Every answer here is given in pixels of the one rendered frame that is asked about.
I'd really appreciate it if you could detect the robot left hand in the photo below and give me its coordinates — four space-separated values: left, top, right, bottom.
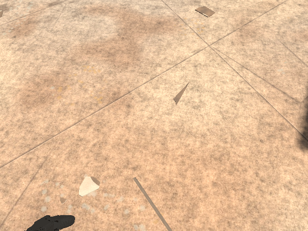
24 215 75 231

